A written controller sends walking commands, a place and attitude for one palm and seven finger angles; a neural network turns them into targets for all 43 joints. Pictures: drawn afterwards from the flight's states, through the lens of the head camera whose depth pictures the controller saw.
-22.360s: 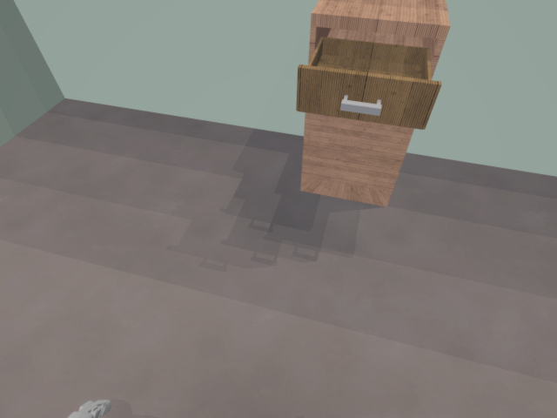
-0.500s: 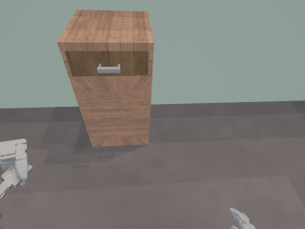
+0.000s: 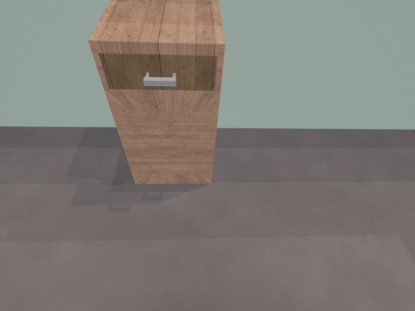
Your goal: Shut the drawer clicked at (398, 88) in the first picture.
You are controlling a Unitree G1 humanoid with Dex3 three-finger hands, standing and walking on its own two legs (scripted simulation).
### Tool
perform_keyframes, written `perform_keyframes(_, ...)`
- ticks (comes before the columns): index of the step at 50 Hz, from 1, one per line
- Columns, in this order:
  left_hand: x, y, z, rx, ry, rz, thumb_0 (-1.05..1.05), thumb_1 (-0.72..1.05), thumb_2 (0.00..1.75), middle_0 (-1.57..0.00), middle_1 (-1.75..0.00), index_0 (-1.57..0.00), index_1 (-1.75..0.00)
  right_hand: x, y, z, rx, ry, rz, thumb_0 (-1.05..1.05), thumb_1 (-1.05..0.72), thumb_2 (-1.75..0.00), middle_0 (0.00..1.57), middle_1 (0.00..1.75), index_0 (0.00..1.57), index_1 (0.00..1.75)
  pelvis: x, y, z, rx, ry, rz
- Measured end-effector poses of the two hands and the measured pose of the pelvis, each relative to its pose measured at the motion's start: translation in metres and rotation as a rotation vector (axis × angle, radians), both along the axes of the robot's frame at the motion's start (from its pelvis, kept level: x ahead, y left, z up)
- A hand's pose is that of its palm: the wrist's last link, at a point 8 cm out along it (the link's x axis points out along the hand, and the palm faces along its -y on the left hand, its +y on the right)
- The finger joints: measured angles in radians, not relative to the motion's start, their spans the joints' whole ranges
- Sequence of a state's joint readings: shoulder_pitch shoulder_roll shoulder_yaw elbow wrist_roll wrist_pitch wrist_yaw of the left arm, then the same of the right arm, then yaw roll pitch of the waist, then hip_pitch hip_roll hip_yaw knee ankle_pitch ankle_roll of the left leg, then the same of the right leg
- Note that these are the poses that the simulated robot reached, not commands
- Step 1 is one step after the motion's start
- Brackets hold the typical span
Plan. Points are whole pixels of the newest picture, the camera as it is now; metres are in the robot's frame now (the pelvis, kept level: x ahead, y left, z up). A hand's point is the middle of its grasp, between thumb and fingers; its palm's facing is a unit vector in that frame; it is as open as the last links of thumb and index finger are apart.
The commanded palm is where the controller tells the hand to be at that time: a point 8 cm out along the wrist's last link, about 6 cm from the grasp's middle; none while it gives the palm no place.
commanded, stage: let the arm hang, fingers relaxed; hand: left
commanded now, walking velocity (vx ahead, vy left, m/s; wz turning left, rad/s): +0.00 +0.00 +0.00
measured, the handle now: (160, 78) +0.83 +0.22 -0.05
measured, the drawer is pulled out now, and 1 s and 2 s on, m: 0.00 0.00 0.00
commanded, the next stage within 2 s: look to check the result in 0.66 s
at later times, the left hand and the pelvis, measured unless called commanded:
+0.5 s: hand out of the picture -0.01 +0.15 -0.18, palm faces +0.01 -0.99 -0.15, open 7.3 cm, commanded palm none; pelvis +0.00 +0.00 +0.00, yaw -1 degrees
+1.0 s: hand out of the picture -0.03 +0.15 -0.18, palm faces +0.02 -0.99 -0.17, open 7.4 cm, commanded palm none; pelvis +0.00 -0.01 +0.00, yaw -1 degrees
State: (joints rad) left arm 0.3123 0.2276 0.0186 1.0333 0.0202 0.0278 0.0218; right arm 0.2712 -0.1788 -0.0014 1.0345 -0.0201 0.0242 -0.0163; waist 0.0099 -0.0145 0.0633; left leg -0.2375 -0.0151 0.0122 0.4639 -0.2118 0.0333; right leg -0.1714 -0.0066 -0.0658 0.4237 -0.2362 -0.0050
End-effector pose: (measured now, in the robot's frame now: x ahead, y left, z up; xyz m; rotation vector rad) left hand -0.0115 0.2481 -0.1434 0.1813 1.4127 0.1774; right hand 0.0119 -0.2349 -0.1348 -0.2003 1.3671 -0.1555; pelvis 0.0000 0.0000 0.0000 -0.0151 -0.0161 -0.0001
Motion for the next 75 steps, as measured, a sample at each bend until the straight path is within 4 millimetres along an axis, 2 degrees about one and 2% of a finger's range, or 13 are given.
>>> perform_keyframes(4,-0.029,-0.002,0.004,0.0,0.095,0.016,0.01,0.91,0.9,-0.69,-0.87,-0.68,-0.83,-0.024,0.004,-0.004,0.014,0.069,-0.023,0.01,-0.92,-0.89,0.2,0.3,0.2,0.3,0.001,0.003,0.001,0.004,-0.003,-0.003)
perform_keyframes(8,-0.041,-0.009,0.005,-0.01,0.132,0.023,0.01,0.91,0.9,-0.53,-0.68,-0.52,-0.66,-0.039,0.014,-0.008,0.039,0.104,-0.043,0.01,-0.91,-0.89,0.19,0.3,0.2,0.3,0.001,0.004,0.002,0.007,-0.011,-0.008)
perform_keyframes(14,-0.034,-0.025,0.002,-0.039,0.108,0.019,0.01,0.91,0.9,-0.33,-0.45,-0.33,-0.44,-0.048,0.03,-0.013,0.081,0.109,-0.066,0.01,-0.91,-0.89,0.19,0.3,0.2,0.3,0.0,0.004,0.002,0.011,-0.019,-0.013)
perform_keyframes(20,-0.015,-0.041,-0.003,-0.069,0.044,0.007,0.0,0.91,0.9,-0.24,-0.35,-0.24,-0.34,-0.048,0.041,-0.016,0.111,0.091,-0.086,0.0,-0.91,-0.89,0.2,0.3,0.2,0.3,-0.001,0.001,0.001,0.012,-0.021,-0.016)
perform_keyframes(24,-0.004,-0.049,-0.004,-0.082,0.012,0.0,0.0,0.91,0.9,-0.22,-0.32,-0.21,-0.31,-0.049,0.044,-0.016,0.118,0.08,-0.098,0.0,-0.91,-0.89,0.2,0.3,0.2,0.3,-0.001,-0.001,0.001,0.013,-0.02,-0.019)
perform_keyframes(28,-0.002,-0.05,-0.005,-0.078,0.008,0.0,0.01,0.92,0.9,-0.21,-0.31,-0.2,-0.3,-0.051,0.043,-0.016,0.117,0.078,-0.108,0.0,-0.91,-0.89,0.2,0.3,0.2,0.3,0.0,-0.003,0.001,0.014,-0.02,-0.021)
perform_keyframes(40,-0.013,-0.047,-0.003,-0.061,0.041,0.012,0.0,0.91,0.9,-0.2,-0.3,-0.2,-0.3,-0.056,0.03,-0.015,0.094,0.103,-0.115,0.0,-0.91,-0.89,0.19,0.3,0.2,0.3,0.001,-0.007,0.001,0.013,-0.019,-0.023)
perform_keyframes(49,-0.017,-0.049,-0.002,-0.061,0.063,0.014,0.0,0.91,0.9,-0.2,-0.3,-0.2,-0.3,-0.053,0.024,-0.014,0.085,0.109,-0.109,0.0,-0.91,-0.89,0.19,0.3,0.2,0.3,0.003,-0.01,0.001,0.014,-0.016,-0.024)
perform_keyframes(64,0.0,-0.054,-0.002,-0.064,0.032,0.003,0.0,0.91,0.9,-0.2,-0.3,-0.2,-0.3,-0.035,0.022,-0.014,0.092,0.08,-0.1,0.0,-0.91,-0.89,0.19,0.3,0.2,0.3,0.008,-0.013,0.002,0.015,-0.016,-0.026)
perform_keyframes(75,0.01,-0.054,-0.001,-0.057,0.022,-0.002,0.0,0.91,0.9,-0.2,-0.3,-0.2,-0.3,-0.031,0.019,-0.014,0.089,0.083,-0.1,0.0,-0.91,-0.89,0.19,0.3,0.2,0.3,0.013,-0.015,0.002,0.016,-0.013,-0.027)
